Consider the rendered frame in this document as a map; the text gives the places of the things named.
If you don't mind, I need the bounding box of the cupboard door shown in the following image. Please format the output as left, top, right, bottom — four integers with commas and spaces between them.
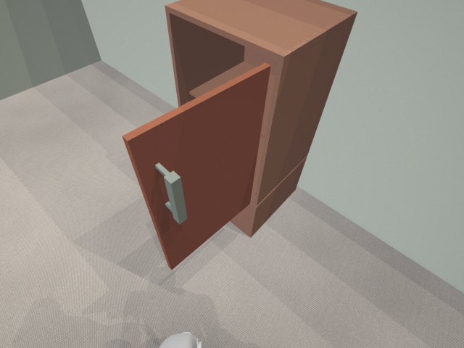
122, 63, 271, 270

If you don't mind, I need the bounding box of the left robot thigh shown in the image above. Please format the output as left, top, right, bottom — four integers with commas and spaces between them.
159, 333, 203, 348

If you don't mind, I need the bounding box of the handle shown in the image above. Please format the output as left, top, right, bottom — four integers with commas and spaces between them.
155, 163, 188, 225

